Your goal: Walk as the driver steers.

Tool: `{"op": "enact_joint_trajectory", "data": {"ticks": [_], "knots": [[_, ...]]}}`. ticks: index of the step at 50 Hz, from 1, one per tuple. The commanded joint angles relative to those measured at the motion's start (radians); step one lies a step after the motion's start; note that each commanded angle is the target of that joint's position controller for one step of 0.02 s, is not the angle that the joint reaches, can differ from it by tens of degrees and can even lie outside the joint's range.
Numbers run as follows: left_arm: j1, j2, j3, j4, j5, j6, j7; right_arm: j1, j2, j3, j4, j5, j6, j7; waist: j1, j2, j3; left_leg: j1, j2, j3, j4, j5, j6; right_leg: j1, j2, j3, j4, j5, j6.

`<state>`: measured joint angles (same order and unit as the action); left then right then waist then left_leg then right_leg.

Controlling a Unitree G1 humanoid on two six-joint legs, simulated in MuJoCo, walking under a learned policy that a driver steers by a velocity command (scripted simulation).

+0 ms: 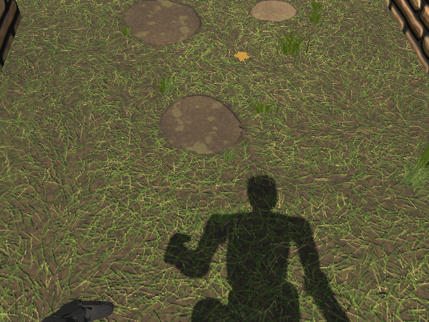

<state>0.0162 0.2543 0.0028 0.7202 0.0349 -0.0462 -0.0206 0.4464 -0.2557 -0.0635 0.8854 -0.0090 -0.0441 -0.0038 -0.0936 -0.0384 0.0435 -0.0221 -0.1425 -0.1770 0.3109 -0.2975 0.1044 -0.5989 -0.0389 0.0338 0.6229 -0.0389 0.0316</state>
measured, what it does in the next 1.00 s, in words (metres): walks ahead: right foot, then left foot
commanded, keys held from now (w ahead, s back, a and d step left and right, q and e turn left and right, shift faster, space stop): no key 1.00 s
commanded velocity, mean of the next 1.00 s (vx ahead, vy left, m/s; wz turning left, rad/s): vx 0.08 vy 0.00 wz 0.08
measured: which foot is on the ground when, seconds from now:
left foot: down 0.00-0.08, up 0.10-0.44, down 0.46-1.00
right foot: up 0.00-0.04, down 0.06-1.00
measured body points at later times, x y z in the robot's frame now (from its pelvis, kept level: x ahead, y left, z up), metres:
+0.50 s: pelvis +0.11 -0.03 +0.00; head +0.11 -0.03 +0.45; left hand +0.16 +0.22 -0.14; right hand +0.19 -0.27 -0.14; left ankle +0.10 +0.09 -0.74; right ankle +0.17 -0.11 -0.74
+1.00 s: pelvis +0.13 -0.01 +0.00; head +0.13 -0.01 +0.45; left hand +0.12 +0.22 -0.15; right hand +0.15 -0.24 -0.15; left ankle +0.10 +0.09 -0.74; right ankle +0.18 -0.11 -0.74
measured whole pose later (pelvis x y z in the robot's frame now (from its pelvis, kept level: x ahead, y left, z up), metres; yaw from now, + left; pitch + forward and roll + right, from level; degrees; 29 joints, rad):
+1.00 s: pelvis +0.13 -0.01 +0.00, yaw +3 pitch -2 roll +0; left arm 0.28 0.18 0.00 1.09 0.01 0.00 0.03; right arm 0.29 -0.18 0.01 1.11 -0.01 -0.01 -0.04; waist 0.01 0.00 0.03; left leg -0.10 -0.03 -0.03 0.39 -0.26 0.02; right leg -0.21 0.02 -0.02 0.39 -0.15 -0.03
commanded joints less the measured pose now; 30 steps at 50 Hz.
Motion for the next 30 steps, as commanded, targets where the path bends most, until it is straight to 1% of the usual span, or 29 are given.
{"op": "enact_joint_trajectory", "data": {"ticks": [1, 2, 3, 4, 5, 6, 7, 8, 9, 10, 11, 12, 14, 16, 18, 19, 20, 21, 22, 23, 24, 25, 26, 28, 30], "knots": [[0.023, 0.09, 0.02, -0.052, -0.003, -0.032, 0.011, 0.033, -0.144, -0.03, -0.037, -0.007, -0.004, -0.016, 0.046, 0.144, -0.054, 0.006, 0.224, -0.122, 0.134, 0.848, 0.019, 0.181, 0.078, -0.032, -0.102, -0.011, -0.047], [0.108, 0.111, 0.028, -0.023, -0.001, -0.04, 0.019, 0.004, -0.154, -0.031, -0.044, -0.001, -0.01, -0.017, 0.088, 0.143, -0.082, 0.007, 0.209, -0.122, 0.214, 0.894, 0.0, 0.279, 0.087, -0.033, -0.164, 0.024, -0.069], [0.214, 0.133, 0.035, 0.003, 0.006, -0.057, 0.029, -0.024, -0.155, -0.03, -0.052, 0.012, -0.018, -0.013, 0.148, 0.108, -0.131, -0.043, 0.171, -0.095, 0.355, 0.827, -0.022, 0.443, 0.035, -0.007, -0.238, 0.181, -0.097], [0.342, 0.194, 0.044, 0.013, 0.023, -0.068, 0.042, -0.018, -0.103, -0.013, -0.094, 0.028, -0.028, -0.011, 0.179, -0.005, -0.27, -0.194, 0.122, -0.049, 0.595, 0.423, -0.046, 0.698, -0.2, 0.179, -0.152, 0.575, -0.148], [0.342, 0.248, 0.066, 0.016, 0.003, -0.047, 0.033, 0.186, -0.041, -0.006, -0.074, 0.066, -0.012, -0.022, 0.104, -0.228, -0.441, -0.389, -0.031, 0.052, 0.897, -0.373, -0.075, 0.92, -0.467, 0.472, -0.088, 0.999, -0.347], [0.32, 0.175, 0.06, 0.003, -0.03, -0.028, 0.023, 0.168, -0.137, -0.019, -0.037, 0.015, 0.006, -0.032, 0.102, -0.054, -0.41, -0.426, 0.023, 0.035, 0.954, -0.312, -0.067, 0.804, -0.411, 0.491, -0.135, 0.854, -0.343], [0.249, 0.097, 0.038, 0.0, -0.035, -0.028, 0.022, 0.079, -0.128, -0.019, -0.036, 0.001, 0.014, -0.026, 0.093, -0.003, -0.268, -0.434, 0.045, 0.022, 0.936, -0.242, -0.079, 0.67, -0.342, 0.37, -0.186, 0.732, -0.309], [0.191, 0.048, 0.021, -0.002, -0.028, -0.027, 0.022, 0.028, -0.106, -0.012, -0.045, -0.006, 0.021, -0.021, 0.077, 0.008, -0.187, -0.434, 0.075, 0.032, 0.876, -0.205, -0.089, 0.573, -0.285, 0.285, -0.233, 0.648, -0.267], [0.174, 0.031, 0.011, 0.006, -0.027, -0.029, 0.026, -0.005, -0.092, -0.008, -0.047, -0.012, 0.034, -0.011, 0.07, -0.03, -0.136, -0.407, 0.099, 0.034, 0.814, -0.177, -0.1, 0.497, -0.239, 0.214, -0.272, 0.619, -0.241], [0.172, 0.043, 0.012, 0.022, -0.026, -0.029, 0.029, 0.008, -0.079, -0.006, -0.039, -0.017, 0.051, -0.003, 0.053, -0.068, -0.12, -0.34, 0.097, 0.056, 0.78, -0.144, -0.11, 0.42, -0.202, 0.161, -0.299, 0.59, -0.225], [0.174, 0.053, 0.013, 0.034, -0.02, -0.031, 0.028, 0.02, -0.07, -0.003, -0.029, -0.016, 0.062, 0.001, 0.043, -0.079, -0.129, -0.286, 0.089, 0.071, 0.751, -0.12, -0.115, 0.379, -0.182, 0.127, -0.309, 0.591, -0.223], [0.171, 0.06, 0.013, 0.041, -0.016, -0.033, 0.027, 0.026, -0.062, 0.0, -0.022, -0.011, 0.068, 0.002, 0.032, -0.079, -0.141, -0.253, 0.085, 0.082, 0.714, -0.111, -0.119, 0.358, -0.173, 0.104, -0.314, 0.582, -0.225], [0.164, 0.07, 0.013, 0.056, -0.011, -0.031, 0.028, 0.003, -0.049, 0.008, -0.013, -0.01, 0.078, -0.001, 0.026, -0.083, -0.143, -0.226, 0.096, 0.105, 0.594, -0.109, -0.121, 0.335, -0.161, 0.081, -0.329, 0.47, -0.224], [0.182, 0.08, 0.016, 0.072, -0.011, -0.019, 0.028, -0.054, -0.043, 0.018, -0.01, -0.015, 0.089, -0.007, 0.049, -0.103, -0.131, -0.201, 0.114, 0.132, 0.472, -0.104, -0.118, 0.32, -0.15, 0.089, -0.353, 0.233, -0.219], [0.204, 0.098, 0.023, 0.086, -0.011, 0.0, 0.029, -0.1, -0.051, 0.022, -0.007, -0.013, 0.096, -0.01, 0.072, -0.117, -0.11, -0.183, 0.117, 0.155, 0.389, -0.088, -0.112, 0.3, -0.145, 0.123, -0.381, -0.046, -0.216], [0.206, 0.104, 0.026, 0.091, -0.012, 0.01, 0.029, -0.114, -0.053, 0.025, -0.004, -0.011, 0.096, -0.012, 0.075, -0.113, -0.093, -0.17, 0.117, 0.162, 0.343, -0.069, -0.107, 0.283, -0.143, 0.141, -0.392, -0.173, -0.212], [0.199, 0.107, 0.028, 0.093, -0.015, 0.02, 0.03, -0.115, -0.047, 0.028, 0.004, -0.011, 0.093, -0.013, 0.066, -0.1, -0.073, -0.139, 0.115, 0.173, 0.273, -0.03, -0.099, 0.256, -0.138, 0.151, -0.392, -0.269, -0.202], [0.194, 0.102, 0.027, 0.096, -0.02, 0.029, 0.032, -0.11, -0.039, 0.033, 0.015, -0.013, 0.086, -0.016, 0.056, -0.079, -0.055, -0.088, 0.115, 0.179, 0.182, 0.023, -0.087, 0.217, -0.131, 0.154, -0.387, -0.342, -0.181], [0.217, 0.091, 0.024, 0.105, -0.019, 0.032, 0.034, -0.122, -0.048, 0.036, 0.017, -0.018, 0.076, -0.02, 0.058, -0.045, -0.033, -0.051, 0.138, 0.139, 0.097, 0.063, -0.072, 0.178, -0.124, 0.162, -0.388, -0.397, -0.143], [0.23, 0.072, 0.02, 0.107, -0.021, 0.032, 0.032, -0.119, -0.076, 0.036, 0.017, -0.028, 0.063, -0.025, 0.065, 0.006, -0.024, -0.031, 0.22, 0.037, 0.038, 0.07, -0.051, 0.155, -0.105, 0.155, -0.356, -0.396, -0.102], [0.274, 0.054, 0.021, 0.112, -0.033, 0.033, 0.029, -0.161, -0.127, 0.027, 0.019, -0.018, 0.055, -0.027, 0.12, 0.107, 0.013, -0.141, 0.285, -0.051, 0.009, 0.022, -0.016, 0.193, -0.018, 0.071, -0.329, -0.336, -0.072], [0.27, 0.047, 0.019, 0.139, -0.034, 0.037, 0.029, -0.181, -0.083, 0.038, 0.034, -0.005, 0.046, -0.022, 0.118, 0.131, 0.018, -0.29, 0.295, -0.063, -0.038, -0.066, -0.011, 0.356, 0.007, 0.031, -0.292, -0.223, -0.064], [0.277, 0.046, 0.021, 0.154, -0.03, 0.037, 0.028, -0.195, -0.056, 0.048, 0.042, -0.003, 0.036, -0.02, 0.128, 0.136, 0.016, -0.338, 0.274, -0.046, -0.059, -0.096, -0.032, 0.442, -0.003, 0.038, -0.278, -0.163, -0.066], [0.292, 0.064, 0.027, 0.181, -0.025, 0.034, 0.028, -0.193, -0.059, 0.048, 0.064, 0.0, 0.028, -0.024, 0.129, 0.133, 0.011, -0.313, 0.232, 0.0, -0.052, -0.049, -0.057, 0.468, -0.026, 0.055, -0.277, -0.129, -0.078], [0.296, 0.06, 0.026, 0.204, -0.022, 0.031, 0.029, -0.172, -0.055, 0.047, 0.085, 0.004, 0.027, -0.027, 0.119, 0.097, 0.013, -0.254, 0.222, 0.019, -0.029, 0.02, -0.055, 0.429, -0.037, 0.066, -0.293, -0.127, -0.083]]}}
Keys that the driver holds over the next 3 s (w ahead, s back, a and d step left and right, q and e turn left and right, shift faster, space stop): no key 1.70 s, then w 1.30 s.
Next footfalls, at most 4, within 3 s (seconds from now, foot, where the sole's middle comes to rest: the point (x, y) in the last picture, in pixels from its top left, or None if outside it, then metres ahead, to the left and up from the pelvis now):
0.06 right None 0.22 -0.11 -0.78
0.46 left None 0.14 0.09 -0.78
2.48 left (186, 274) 0.61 0.04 -0.78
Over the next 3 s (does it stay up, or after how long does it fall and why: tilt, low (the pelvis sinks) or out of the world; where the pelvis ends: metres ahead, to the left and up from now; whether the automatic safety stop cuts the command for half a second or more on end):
stays up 0.74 -0.02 -0.01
